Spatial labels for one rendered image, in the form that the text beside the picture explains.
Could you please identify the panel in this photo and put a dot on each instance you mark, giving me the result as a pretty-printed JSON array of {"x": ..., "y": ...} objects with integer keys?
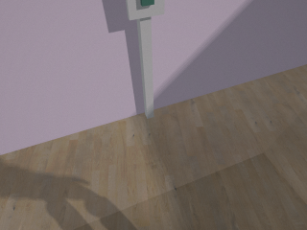
[{"x": 143, "y": 16}]

